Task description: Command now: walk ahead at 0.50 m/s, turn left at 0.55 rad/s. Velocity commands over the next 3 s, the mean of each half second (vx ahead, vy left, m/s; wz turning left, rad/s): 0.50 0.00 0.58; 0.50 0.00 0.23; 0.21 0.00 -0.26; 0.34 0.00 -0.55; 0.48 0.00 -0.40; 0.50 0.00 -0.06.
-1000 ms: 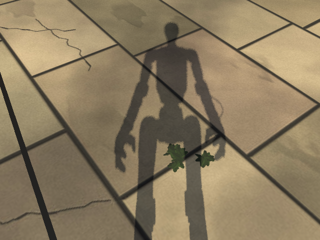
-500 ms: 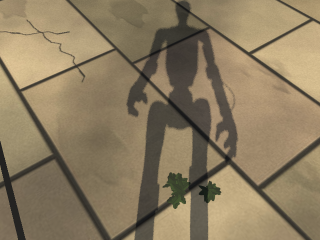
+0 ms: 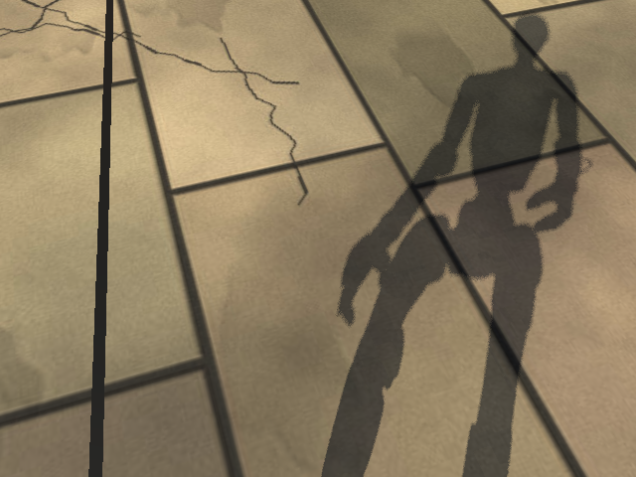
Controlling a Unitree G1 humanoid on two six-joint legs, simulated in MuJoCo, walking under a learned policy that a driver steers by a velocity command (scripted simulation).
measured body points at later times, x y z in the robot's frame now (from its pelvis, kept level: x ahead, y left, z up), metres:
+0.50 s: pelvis +0.30 -0.01 +0.01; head +0.33 +0.00 +0.46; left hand +0.45 +0.29 -0.07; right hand +0.42 -0.28 -0.11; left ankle +0.12 +0.07 -0.68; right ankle +0.43 -0.09 -0.71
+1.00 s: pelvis +0.53 +0.11 +0.01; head +0.56 +0.14 +0.46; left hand +0.42 +0.37 -0.12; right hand +0.84 -0.01 -0.05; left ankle +0.58 +0.24 -0.71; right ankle +0.44 -0.09 -0.67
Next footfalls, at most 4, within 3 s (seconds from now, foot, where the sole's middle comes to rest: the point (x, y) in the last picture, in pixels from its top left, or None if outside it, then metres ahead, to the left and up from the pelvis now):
0.46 right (372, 461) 0.47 -0.08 -0.75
0.96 left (211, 390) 0.61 0.26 -0.75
1.42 right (291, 303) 0.83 0.10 -0.75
1.84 left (192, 301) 0.83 0.33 -0.75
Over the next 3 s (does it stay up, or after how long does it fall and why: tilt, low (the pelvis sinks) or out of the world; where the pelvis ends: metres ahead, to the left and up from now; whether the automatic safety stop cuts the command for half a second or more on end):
stays up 1.35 0.09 0.03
